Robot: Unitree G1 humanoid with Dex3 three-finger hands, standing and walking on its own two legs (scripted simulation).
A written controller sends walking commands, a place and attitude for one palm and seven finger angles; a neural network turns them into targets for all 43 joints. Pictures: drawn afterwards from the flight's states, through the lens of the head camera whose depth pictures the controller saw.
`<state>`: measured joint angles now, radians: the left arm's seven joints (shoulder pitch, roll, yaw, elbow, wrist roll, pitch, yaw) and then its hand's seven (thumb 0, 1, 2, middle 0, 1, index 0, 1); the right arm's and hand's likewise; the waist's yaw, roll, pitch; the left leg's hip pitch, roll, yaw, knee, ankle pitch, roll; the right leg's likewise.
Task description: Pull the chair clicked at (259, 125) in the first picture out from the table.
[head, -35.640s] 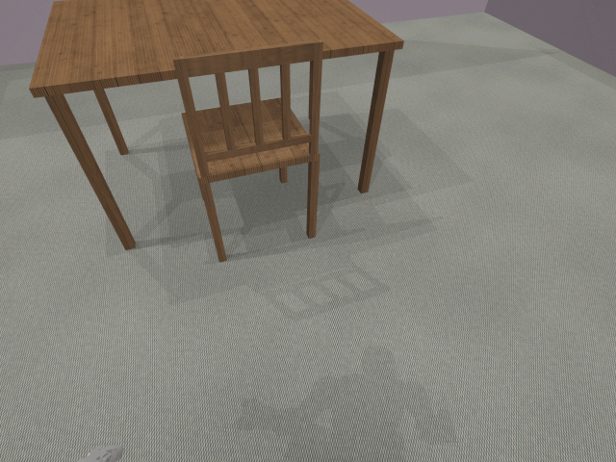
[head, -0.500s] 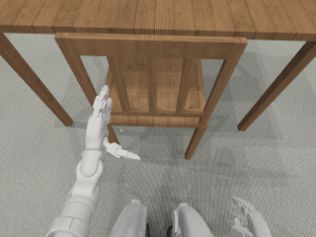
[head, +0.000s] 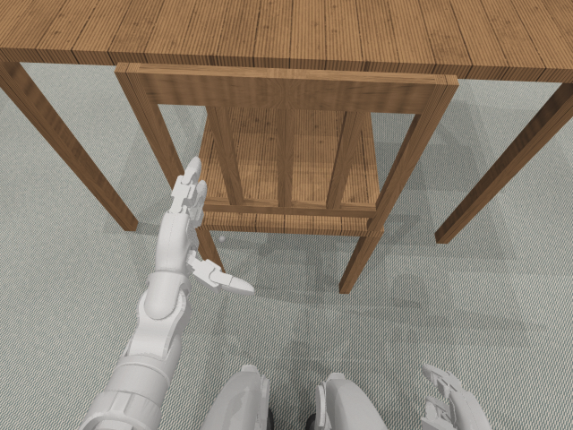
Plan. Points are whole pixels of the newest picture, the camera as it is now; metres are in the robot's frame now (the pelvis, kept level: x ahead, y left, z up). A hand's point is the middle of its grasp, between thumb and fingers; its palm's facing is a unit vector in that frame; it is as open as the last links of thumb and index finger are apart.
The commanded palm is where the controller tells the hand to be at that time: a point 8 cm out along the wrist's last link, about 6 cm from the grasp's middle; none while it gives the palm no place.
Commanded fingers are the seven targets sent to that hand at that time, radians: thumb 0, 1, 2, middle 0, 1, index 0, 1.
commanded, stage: aim the fingers beside a spindle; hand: left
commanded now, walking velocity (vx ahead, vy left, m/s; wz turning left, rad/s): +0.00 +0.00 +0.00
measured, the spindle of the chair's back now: (285, 163) +0.52 +0.02 +0.00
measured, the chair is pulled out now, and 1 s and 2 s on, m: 0.00 0.00 0.00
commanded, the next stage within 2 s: push the fingers through the gap in 1.38 s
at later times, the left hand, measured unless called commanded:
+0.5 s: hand (235, 240) +0.36 +0.09 +0.02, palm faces -0.05 -1.00 -0.02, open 16.9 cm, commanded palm +0.35 +0.14 +0.02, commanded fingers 0.00 -0.50 0.30 -0.06 -0.08 -0.06 -0.08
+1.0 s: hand (230, 233) +0.38 +0.09 +0.02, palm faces -0.05 -1.00 -0.04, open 16.9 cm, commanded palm +0.35 +0.14 +0.02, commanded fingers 0.00 -0.50 0.30 -0.06 -0.08 -0.06 -0.08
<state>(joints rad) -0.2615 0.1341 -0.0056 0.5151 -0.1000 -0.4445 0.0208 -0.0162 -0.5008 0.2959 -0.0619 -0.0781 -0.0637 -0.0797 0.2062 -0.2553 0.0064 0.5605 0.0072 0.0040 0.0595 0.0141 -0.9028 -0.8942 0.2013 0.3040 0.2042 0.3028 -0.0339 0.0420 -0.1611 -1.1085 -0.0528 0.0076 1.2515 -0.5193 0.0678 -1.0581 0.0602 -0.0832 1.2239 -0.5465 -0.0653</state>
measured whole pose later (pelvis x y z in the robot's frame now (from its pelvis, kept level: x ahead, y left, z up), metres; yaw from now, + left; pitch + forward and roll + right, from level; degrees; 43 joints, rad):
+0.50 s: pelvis +0.00 +0.00 +0.00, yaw +0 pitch +22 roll -2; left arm -0.23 0.10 -0.04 0.46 -0.09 -0.44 0.06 -0.02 -0.50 0.30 -0.06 -0.08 -0.06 -0.08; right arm 0.21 -0.25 0.00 0.55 0.00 0.01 0.06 0.01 -0.90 -0.89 0.20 0.30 0.20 0.30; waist -0.04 0.05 -0.15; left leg -1.10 -0.05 0.01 1.24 -0.52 0.07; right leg -1.05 0.06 -0.08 1.21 -0.55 -0.06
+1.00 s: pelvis +0.00 -0.01 +0.00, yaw +0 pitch +22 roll -2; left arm -0.31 0.14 0.00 0.56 -0.10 -0.45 0.01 -0.02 -0.50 0.30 -0.06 -0.08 -0.06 -0.08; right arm 0.19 -0.26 0.01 0.57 0.01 0.00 0.05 0.01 -0.90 -0.89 0.20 0.30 0.20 0.30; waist -0.04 0.04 -0.16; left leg -1.12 -0.05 0.00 1.26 -0.52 0.05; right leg -1.07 0.06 -0.09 1.23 -0.55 -0.08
